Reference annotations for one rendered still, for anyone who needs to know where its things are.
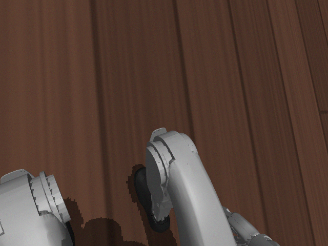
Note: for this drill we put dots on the right robot foot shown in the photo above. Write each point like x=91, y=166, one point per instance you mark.
x=144, y=196

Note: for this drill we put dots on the left robot foot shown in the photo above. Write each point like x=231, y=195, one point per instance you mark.
x=70, y=232

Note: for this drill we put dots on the right robot arm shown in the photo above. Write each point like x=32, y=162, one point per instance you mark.
x=262, y=240

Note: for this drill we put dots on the right robot hand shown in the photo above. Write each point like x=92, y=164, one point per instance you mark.
x=241, y=227

